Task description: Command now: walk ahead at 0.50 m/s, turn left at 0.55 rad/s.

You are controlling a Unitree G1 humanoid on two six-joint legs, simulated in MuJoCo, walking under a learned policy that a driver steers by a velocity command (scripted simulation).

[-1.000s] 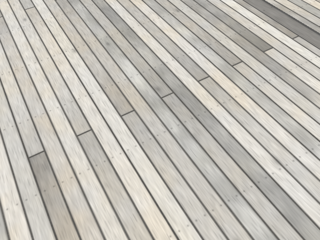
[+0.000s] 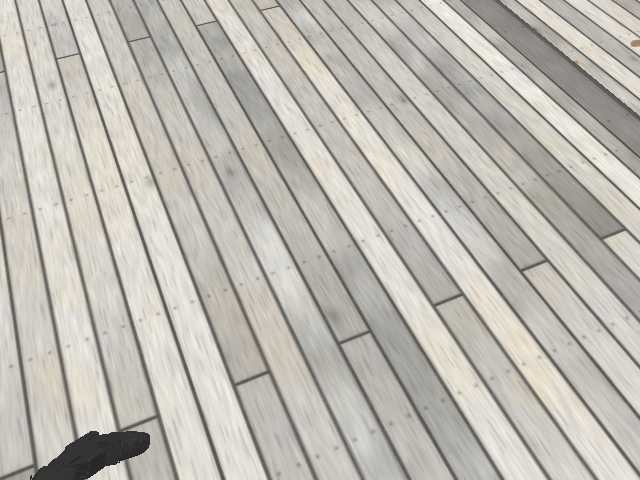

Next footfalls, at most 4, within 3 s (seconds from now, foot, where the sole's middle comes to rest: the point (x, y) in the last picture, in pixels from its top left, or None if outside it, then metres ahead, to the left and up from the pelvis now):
0.44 left None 0.37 0.19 -0.76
0.92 right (259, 376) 0.71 0.13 -0.76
1.42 left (89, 374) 0.74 0.51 -0.76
1.96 right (109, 244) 1.11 0.52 -0.76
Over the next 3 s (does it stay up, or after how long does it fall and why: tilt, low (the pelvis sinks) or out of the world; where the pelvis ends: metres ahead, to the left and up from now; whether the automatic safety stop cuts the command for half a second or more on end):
stays up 1.40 0.69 -0.01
